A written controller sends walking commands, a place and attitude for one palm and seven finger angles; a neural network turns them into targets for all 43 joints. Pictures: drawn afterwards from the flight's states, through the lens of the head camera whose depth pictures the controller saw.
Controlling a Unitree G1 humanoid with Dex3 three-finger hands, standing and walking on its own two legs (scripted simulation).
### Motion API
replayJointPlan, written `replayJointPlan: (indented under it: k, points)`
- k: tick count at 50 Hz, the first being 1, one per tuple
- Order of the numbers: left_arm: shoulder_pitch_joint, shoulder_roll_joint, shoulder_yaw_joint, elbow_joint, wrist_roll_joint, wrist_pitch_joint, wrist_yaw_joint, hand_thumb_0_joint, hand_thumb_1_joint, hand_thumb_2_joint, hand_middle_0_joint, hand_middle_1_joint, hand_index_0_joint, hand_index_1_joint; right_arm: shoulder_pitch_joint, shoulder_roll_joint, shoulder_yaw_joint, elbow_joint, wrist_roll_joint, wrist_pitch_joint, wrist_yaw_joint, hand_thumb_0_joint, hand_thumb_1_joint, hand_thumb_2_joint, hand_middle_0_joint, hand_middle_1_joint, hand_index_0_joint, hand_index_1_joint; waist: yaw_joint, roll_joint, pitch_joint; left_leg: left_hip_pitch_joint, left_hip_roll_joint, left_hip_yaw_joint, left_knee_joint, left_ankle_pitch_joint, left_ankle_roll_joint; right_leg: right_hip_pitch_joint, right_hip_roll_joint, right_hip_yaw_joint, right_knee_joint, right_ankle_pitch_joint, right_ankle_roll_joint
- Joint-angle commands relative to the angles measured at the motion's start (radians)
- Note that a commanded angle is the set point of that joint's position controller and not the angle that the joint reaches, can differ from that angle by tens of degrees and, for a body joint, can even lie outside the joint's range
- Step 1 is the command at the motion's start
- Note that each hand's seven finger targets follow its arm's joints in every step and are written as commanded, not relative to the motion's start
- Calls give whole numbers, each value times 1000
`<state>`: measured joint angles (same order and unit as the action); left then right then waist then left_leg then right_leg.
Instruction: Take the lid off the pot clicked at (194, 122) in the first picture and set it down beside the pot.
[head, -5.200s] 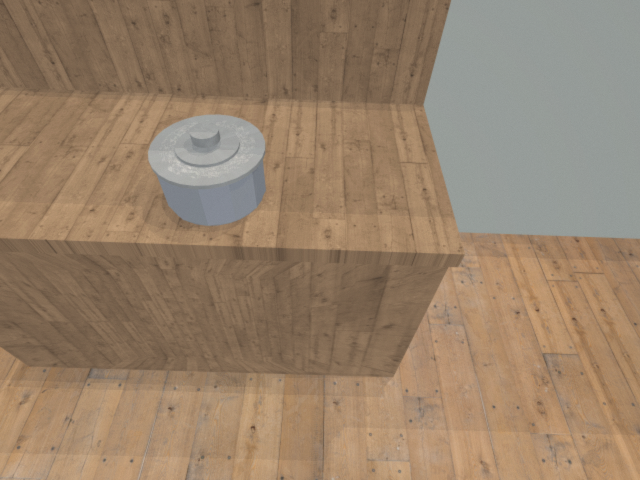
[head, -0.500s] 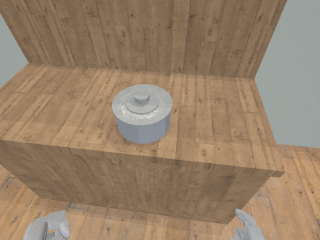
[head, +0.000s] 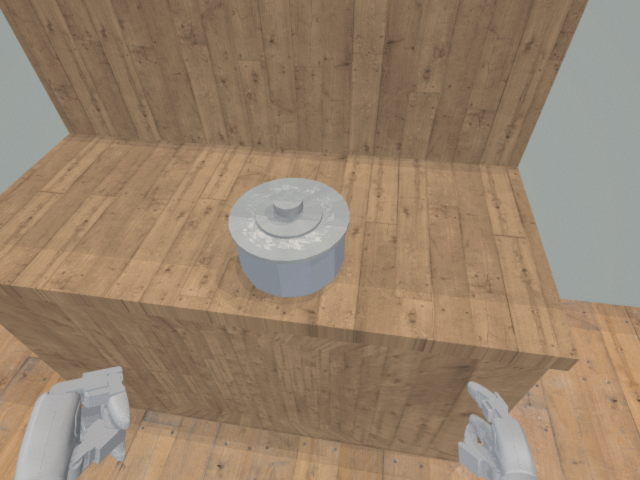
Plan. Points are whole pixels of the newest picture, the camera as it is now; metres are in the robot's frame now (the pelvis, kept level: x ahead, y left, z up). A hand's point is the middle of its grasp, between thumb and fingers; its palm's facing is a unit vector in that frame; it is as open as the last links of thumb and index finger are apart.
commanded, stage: raise the hand higher, near the body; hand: left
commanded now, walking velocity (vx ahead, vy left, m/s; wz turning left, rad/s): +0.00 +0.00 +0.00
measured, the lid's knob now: (288, 203) +0.51 +0.12 +0.06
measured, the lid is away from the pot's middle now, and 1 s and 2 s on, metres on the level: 0.00 0.00 0.00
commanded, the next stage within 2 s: reach forward and open the fingers in 0.14 s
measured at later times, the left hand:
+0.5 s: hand (97, 395) +0.17 +0.26 +0.08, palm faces -0.13 -0.11 -0.99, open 2.9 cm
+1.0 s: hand (102, 345) +0.21 +0.27 +0.11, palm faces -0.18 -0.06 -0.98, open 7.4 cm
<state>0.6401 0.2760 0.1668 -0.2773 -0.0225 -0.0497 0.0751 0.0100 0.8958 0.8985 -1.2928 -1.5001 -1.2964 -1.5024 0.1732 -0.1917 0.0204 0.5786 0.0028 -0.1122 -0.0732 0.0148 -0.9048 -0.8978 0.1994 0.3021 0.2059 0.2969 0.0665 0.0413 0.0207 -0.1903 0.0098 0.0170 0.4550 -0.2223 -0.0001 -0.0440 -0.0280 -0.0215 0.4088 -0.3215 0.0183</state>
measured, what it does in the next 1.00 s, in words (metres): stands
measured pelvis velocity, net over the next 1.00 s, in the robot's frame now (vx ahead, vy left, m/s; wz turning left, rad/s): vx -0.03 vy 0.01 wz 0.02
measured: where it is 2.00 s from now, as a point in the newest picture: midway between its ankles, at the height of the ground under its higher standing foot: outside the picture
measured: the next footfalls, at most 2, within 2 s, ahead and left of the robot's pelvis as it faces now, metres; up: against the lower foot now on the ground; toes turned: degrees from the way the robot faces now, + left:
none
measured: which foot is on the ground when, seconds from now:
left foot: down 0.00-1.00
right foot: down 0.00-1.00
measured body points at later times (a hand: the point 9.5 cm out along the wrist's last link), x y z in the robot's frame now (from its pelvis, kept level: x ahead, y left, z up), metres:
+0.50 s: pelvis -0.01 -0.01 -0.01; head +0.01 -0.06 +0.44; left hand +0.17 +0.26 +0.14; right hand +0.21 -0.24 -0.11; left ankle +0.02 +0.12 -0.74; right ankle -0.06 -0.13 -0.74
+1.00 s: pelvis -0.03 +0.01 +0.00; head -0.02 -0.03 +0.45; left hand +0.22 +0.27 +0.16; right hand +0.17 -0.20 -0.11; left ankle +0.02 +0.12 -0.74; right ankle -0.06 -0.13 -0.74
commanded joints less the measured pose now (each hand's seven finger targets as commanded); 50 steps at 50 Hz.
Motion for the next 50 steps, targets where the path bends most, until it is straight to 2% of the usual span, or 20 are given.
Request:
replayJointPlan:
  k: [1,5,9,12,13,14,15,18,21,26,27,30,31,32,33,35,36,40,46,50]
  points:
    - [-27,147,110,-239,-7,-68,21,0,900,900,-1300,-1500,-1300,-1500,-107,-101,-38,-161,2,-52,-10,0,-900,-900,200,300,200,300,-12,-1,-61,175,3,6,-39,238,28,-153,21,-47,-81,275,-21]
    - [-56,181,153,-236,-14,-73,22,0,900,900,-1300,-1500,-1300,-1500,-119,-105,-44,-151,1,-44,-15,0,-900,-900,200,300,200,300,-8,-29,-40,176,1,14,-35,212,31,-166,23,-39,-102,265,-17]
    - [-70,180,151,-312,-15,-90,23,0,900,900,-1300,-1500,-1300,-1500,-114,-102,-41,-159,0,-49,-13,0,-900,-900,200,300,200,300,-4,25,-89,205,2,17,-34,263,31,-139,16,-38,-85,312,-18]
    - [-65,170,158,-276,-18,-89,23,0,900,900,-1300,-1500,-1300,-1500,-120,-99,-43,-149,3,-46,-10,0,-900,-900,200,300,200,300,-5,-20,-60,194,5,21,-31,269,31,-148,16,-39,-85,333,-15]
    - [-131,398,117,-348,405,-27,45,0,878,894,-1276,-1487,-1276,-1487,-117,-177,-37,-157,-18,15,10,0,-900,-900,200,300,200,300,-15,30,-68,62,-10,38,19,328,40,-228,31,-28,1,367,-14]
    - [-115,306,110,-372,413,12,58,0,855,892,-1254,-1471,-1254,-1471,-137,-141,-46,-196,-15,50,20,0,-900,-900,200,300,200,300,2,51,-94,47,-7,44,26,347,38,-213,25,-56,26,363,-27]
    - [-72,341,106,-337,523,52,64,0,829,895,-1234,-1450,-1234,-1450,-157,-140,-52,-193,-2,79,31,0,-900,-900,200,300,200,300,15,64,-65,37,-4,47,36,338,31,-223,38,-28,20,362,-38]
    - [-49,441,121,-331,709,121,46,0,738,931,-1197,-1341,-1197,-1341,-191,-166,-49,-221,-2,164,54,0,-900,-900,200,300,200,300,23,8,-181,15,-9,45,63,290,33,-205,29,-7,47,342,-37]
    - [-128,522,126,-334,794,147,-6,0,640,986,-1188,-1181,-1188,-1181,-224,-168,-42,-234,17,191,57,0,-900,-900,200,300,200,300,10,26,-220,14,-18,26,75,250,40,-185,18,7,44,364,-28]
    - [-255,520,47,-257,750,116,-163,0,480,1073,-1131,-1003,-1131,-1003,-202,-171,-50,-220,40,183,41,0,-900,-900,200,300,200,300,-33,-51,-168,23,-36,10,70,219,61,-216,12,-5,7,403,3]
    - [-290,579,93,-239,748,103,-186,0,449,1087,-1119,-968,-1119,-968,-193,-179,-52,-207,38,184,35,0,-900,-900,200,300,200,300,-30,-74,-165,27,-36,4,62,220,60,-223,14,-7,-5,396,7]
    - [-392,674,154,-241,766,63,-236,0,360,1123,-1083,-861,-1083,-861,-223,-182,-46,-210,38,166,23,0,-900,-900,200,300,200,300,-21,-23,-177,66,-39,-2,61,247,62,-211,18,2,-19,411,0]
    - [-393,640,125,-223,762,44,-251,0,331,1132,-1070,-826,-1070,-826,-188,-171,-42,-212,32,163,24,0,-900,-900,200,300,200,300,-22,-15,-193,66,-46,-4,55,264,63,-185,12,-17,-9,416,3]
    - [-382,662,161,-199,758,31,-258,0,302,1140,-1057,-790,-1057,-790,-181,-175,-48,-202,33,170,27,0,-900,-900,200,300,200,300,-14,-27,-186,74,-42,-7,49,277,59,-196,17,-21,-20,409,2]
    - [-379,604,114,-175,748,25,-266,0,274,1148,-1045,-755,-1045,-755,-179,-171,-51,-205,33,174,31,0,-900,-900,200,300,200,300,-21,-17,-160,73,-43,-5,41,268,58,-202,20,-28,-27,392,0]
    - [-420,615,134,-171,745,14,-269,0,218,1163,-1019,-684,-1019,-684,-208,-174,-51,-208,37,166,46,0,-900,-900,200,300,200,300,-14,15,-160,91,-41,-6,34,258,53,-212,28,-25,-42,365,-10]
    - [-423,589,107,-128,741,13,-272,0,190,1170,-1006,-649,-1006,-649,-172,-172,-51,-200,33,172,49,0,-900,-900,200,300,200,300,-20,-17,-159,80,-43,-5,24,250,54,-201,27,-40,-37,344,-7]
    - [-520,638,133,-192,757,8,-257,0,75,1205,-956,-507,-956,-507,-215,-177,-56,-215,36,163,66,0,-900,-900,200,300,200,300,-4,39,-205,114,-36,-15,8,246,51,-182,34,-27,-43,310,-19]
    - [-671,603,58,-139,772,25,-264,0,-103,1276,-883,-294,-883,-294,-206,-174,-49,-195,36,174,79,0,-900,-900,200,300,200,300,-15,56,-211,119,-32,-28,-39,199,45,-173,41,-45,-49,212,-26]
    - [-706,624,75,-104,778,45,-269,0,-227,1333,-836,-152,-836,-152,-221,-182,-52,-196,42,176,86,0,-900,-900,200,300,200,300,-12,50,-188,115,-23,-39,-56,162,41,-180,51,-41,-53,175,-32]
